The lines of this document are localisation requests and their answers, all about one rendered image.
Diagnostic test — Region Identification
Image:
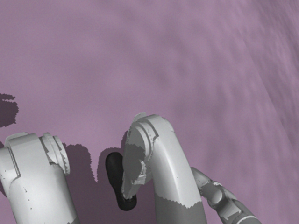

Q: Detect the right robot foot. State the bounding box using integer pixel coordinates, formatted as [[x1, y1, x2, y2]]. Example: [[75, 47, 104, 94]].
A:
[[105, 152, 137, 211]]

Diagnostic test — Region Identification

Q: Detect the right robot hand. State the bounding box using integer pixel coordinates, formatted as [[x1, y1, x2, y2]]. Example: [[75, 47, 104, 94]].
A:
[[191, 167, 213, 196]]

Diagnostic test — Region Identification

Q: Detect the right robot arm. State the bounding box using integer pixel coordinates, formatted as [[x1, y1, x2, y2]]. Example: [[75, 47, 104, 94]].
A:
[[202, 181, 262, 224]]

